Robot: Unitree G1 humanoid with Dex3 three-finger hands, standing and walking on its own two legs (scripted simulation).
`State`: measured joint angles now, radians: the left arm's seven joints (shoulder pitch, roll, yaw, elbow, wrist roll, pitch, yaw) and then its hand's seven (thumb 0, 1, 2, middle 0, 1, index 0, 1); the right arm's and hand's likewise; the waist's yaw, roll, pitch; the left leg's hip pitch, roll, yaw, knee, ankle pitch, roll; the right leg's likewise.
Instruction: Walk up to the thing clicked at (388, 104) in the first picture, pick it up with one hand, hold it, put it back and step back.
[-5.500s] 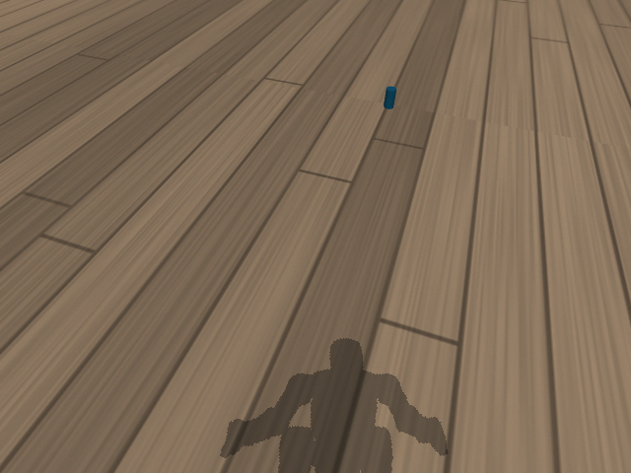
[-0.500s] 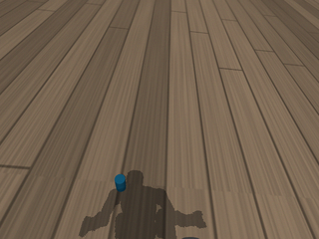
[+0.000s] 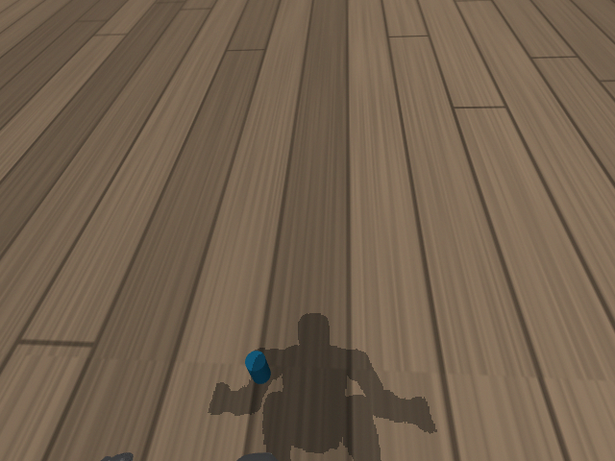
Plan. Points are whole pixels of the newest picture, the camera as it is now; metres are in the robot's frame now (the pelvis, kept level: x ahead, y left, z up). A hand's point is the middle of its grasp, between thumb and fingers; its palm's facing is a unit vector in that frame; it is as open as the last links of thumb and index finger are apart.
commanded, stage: walk up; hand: left
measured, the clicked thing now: (258, 367) +0.49 +0.22 -0.70
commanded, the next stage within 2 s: stand in 1.54 s
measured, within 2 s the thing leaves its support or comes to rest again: neither
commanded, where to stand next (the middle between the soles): +0.08 +0.00 m, yaw -1 degrees
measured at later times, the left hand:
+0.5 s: hand out of the picture +0.08 +0.28 -0.15, palm faces +0.00 -0.94 -0.33, open 7.4 cm
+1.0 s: hand out of the picture +0.13 +0.26 -0.14, palm faces -0.01 -0.94 -0.33, open 7.4 cm
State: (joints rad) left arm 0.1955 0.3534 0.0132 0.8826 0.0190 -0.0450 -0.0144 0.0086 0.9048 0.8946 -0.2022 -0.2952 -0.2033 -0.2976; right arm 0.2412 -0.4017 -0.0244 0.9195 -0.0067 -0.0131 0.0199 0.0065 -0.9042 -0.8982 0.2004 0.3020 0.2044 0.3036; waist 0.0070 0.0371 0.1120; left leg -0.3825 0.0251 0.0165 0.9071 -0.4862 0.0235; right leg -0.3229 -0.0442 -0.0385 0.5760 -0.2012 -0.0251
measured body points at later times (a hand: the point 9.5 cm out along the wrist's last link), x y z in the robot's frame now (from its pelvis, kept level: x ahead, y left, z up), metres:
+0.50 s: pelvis +0.03 +0.02 +0.01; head +0.03 +0.03 +0.46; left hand +0.08 +0.33 -0.13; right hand +0.12 -0.28 -0.11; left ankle +0.05 +0.14 -0.73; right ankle +0.05 -0.12 -0.73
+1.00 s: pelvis +0.05 +0.01 +0.02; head +0.05 +0.01 +0.47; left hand +0.13 +0.31 -0.12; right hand +0.13 -0.30 -0.11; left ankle +0.05 +0.14 -0.73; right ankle +0.05 -0.12 -0.73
